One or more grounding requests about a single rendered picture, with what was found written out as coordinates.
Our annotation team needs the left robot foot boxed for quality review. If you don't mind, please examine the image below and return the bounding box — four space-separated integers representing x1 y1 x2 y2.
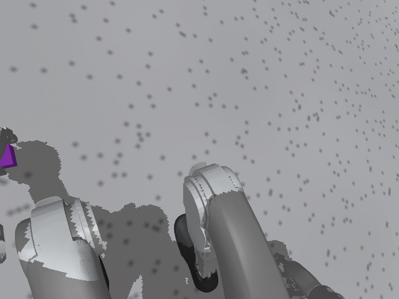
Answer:
99 256 109 290

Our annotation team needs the right robot hand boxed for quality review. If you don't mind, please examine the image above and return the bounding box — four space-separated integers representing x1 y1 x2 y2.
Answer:
273 253 321 299

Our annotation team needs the right robot arm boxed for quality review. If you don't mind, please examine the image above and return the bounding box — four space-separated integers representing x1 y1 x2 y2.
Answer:
307 285 345 299

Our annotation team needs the right robot foot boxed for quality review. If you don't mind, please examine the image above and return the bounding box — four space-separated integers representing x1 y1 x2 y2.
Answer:
174 214 218 293

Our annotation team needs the small box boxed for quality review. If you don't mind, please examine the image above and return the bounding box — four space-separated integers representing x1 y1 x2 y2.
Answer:
0 144 17 169

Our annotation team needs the left robot hand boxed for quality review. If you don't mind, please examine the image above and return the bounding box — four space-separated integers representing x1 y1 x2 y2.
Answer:
0 127 17 176

